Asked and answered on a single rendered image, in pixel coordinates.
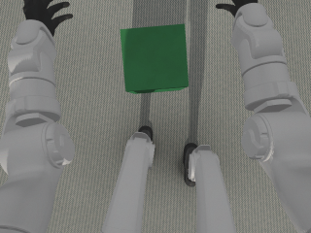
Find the robot left forearm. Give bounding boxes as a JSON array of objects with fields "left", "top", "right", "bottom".
[{"left": 0, "top": 19, "right": 61, "bottom": 172}]

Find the right robot foot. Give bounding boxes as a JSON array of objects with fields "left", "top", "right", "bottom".
[{"left": 183, "top": 143, "right": 197, "bottom": 187}]

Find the robot right hand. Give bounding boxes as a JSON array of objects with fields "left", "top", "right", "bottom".
[{"left": 216, "top": 0, "right": 258, "bottom": 17}]

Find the robot left shin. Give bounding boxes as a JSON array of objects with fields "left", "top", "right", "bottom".
[{"left": 124, "top": 132, "right": 151, "bottom": 153}]

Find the right robot upper arm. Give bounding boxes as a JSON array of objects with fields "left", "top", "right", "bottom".
[{"left": 241, "top": 111, "right": 311, "bottom": 233}]

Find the robot right forearm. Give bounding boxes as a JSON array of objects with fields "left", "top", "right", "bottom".
[{"left": 230, "top": 3, "right": 311, "bottom": 119}]

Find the carton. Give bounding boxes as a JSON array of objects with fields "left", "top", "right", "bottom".
[{"left": 120, "top": 23, "right": 189, "bottom": 94}]

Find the robot left hand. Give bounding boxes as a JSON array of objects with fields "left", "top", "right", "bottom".
[{"left": 22, "top": 0, "right": 73, "bottom": 36}]

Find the left robot upper arm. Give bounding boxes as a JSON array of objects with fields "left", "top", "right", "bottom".
[{"left": 0, "top": 121, "right": 75, "bottom": 233}]

